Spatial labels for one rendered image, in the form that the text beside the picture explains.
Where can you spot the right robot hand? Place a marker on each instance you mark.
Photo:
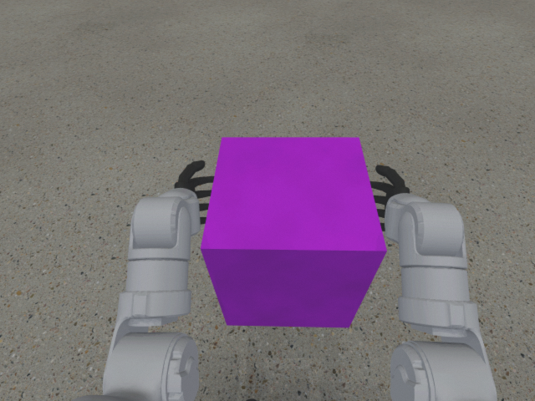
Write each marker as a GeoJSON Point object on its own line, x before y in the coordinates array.
{"type": "Point", "coordinates": [397, 187]}

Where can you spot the right robot forearm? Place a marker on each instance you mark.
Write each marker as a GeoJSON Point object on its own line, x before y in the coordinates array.
{"type": "Point", "coordinates": [432, 251]}

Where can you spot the left robot forearm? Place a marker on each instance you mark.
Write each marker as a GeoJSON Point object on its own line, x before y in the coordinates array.
{"type": "Point", "coordinates": [159, 250]}

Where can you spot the carton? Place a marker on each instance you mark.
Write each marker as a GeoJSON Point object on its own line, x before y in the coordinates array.
{"type": "Point", "coordinates": [292, 235]}

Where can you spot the left robot upper arm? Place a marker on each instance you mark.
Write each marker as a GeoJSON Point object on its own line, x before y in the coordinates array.
{"type": "Point", "coordinates": [151, 366]}

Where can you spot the right robot upper arm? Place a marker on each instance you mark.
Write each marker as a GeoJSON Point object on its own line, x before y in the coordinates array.
{"type": "Point", "coordinates": [437, 371]}

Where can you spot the left robot hand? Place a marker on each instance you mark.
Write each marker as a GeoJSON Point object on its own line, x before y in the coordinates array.
{"type": "Point", "coordinates": [186, 182]}

